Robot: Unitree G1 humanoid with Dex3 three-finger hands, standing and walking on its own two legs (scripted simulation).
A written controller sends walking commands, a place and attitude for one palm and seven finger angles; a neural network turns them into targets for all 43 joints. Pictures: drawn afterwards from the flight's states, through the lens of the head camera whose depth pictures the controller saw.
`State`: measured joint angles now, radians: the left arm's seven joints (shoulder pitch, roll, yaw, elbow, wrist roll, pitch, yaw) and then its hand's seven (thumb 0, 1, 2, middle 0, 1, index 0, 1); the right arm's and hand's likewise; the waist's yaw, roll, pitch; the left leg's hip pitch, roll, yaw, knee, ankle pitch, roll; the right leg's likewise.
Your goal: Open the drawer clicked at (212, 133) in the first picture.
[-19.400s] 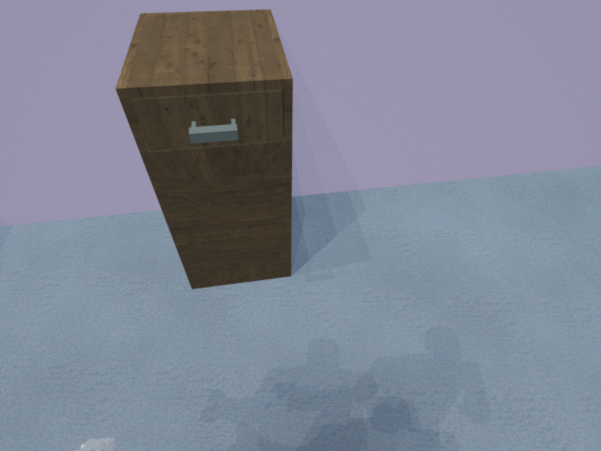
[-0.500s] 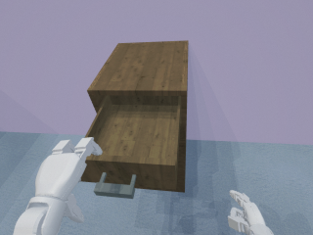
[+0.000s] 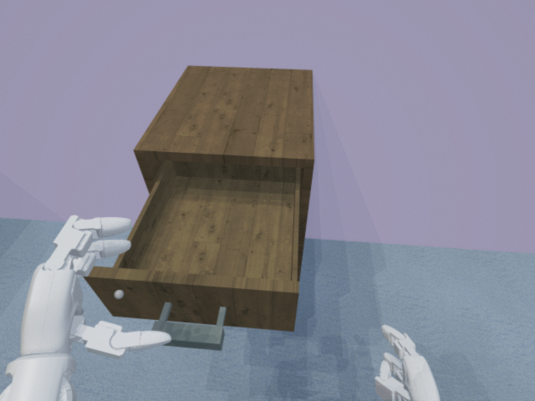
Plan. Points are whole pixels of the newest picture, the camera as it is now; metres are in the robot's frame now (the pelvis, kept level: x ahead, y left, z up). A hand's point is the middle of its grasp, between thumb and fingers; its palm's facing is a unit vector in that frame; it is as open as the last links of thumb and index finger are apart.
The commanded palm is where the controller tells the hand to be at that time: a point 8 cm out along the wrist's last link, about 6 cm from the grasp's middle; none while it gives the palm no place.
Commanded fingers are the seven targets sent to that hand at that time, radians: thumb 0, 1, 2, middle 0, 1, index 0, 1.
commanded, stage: draw the hand back to the body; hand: left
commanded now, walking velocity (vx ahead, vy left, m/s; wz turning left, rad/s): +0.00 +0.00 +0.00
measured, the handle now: (191, 322) +0.24 +0.16 -0.04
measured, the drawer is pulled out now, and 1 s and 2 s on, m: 0.29 0.29 0.29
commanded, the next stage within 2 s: step back with the hand held close in 0.74 s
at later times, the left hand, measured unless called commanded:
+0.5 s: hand (79, 294) +0.18 +0.24 +0.15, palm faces +0.39 -0.82 -0.41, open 9.0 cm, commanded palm +0.13 +0.28 +0.18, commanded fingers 0.00 0.87 0.88 -0.20 -0.32 -0.20 -0.32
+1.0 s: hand (84, 291) +0.18 +0.23 +0.16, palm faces +0.36 -0.81 -0.47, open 7.5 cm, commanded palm +0.12 +0.27 +0.18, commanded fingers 0.00 0.90 0.90 -0.20 -0.30 -0.20 -0.30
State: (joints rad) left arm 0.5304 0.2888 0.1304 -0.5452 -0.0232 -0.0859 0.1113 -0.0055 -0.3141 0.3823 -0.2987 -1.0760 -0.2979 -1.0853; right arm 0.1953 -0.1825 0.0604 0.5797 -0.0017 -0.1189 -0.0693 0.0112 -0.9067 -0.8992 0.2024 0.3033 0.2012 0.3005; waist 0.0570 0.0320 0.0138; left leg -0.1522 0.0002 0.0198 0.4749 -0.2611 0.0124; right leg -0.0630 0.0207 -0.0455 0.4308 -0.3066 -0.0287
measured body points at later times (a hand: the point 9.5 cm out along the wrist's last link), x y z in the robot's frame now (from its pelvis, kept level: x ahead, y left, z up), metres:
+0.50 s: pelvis +0.01 +0.00 +0.00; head -0.01 -0.03 +0.45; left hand +0.15 +0.28 +0.18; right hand +0.21 -0.22 -0.08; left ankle +0.00 +0.11 -0.74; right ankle -0.04 -0.10 -0.74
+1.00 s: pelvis -0.01 -0.02 +0.00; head +0.00 -0.04 +0.45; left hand +0.16 +0.27 +0.19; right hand +0.19 -0.24 -0.09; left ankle +0.00 +0.11 -0.74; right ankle -0.04 -0.10 -0.74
